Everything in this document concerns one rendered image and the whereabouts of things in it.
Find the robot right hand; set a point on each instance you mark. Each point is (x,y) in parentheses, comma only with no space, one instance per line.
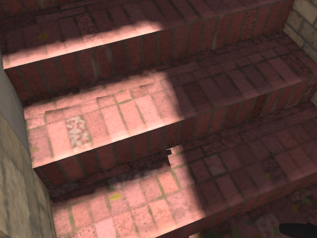
(298,230)

